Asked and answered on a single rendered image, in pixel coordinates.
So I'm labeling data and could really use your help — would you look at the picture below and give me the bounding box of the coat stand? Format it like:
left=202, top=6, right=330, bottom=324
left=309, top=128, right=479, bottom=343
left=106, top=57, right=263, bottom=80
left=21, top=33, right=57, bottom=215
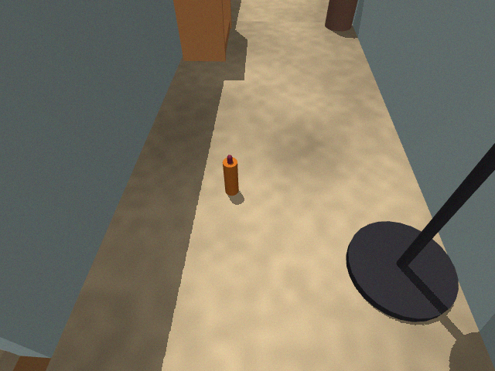
left=346, top=143, right=495, bottom=322

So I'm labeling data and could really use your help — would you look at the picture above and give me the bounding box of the bottle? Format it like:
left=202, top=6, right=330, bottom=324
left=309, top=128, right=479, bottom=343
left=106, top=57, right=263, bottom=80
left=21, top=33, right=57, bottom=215
left=223, top=155, right=239, bottom=196

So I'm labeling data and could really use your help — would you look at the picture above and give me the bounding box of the bookshelf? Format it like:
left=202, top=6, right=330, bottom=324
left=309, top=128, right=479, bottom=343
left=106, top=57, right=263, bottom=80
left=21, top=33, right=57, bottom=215
left=173, top=0, right=232, bottom=62

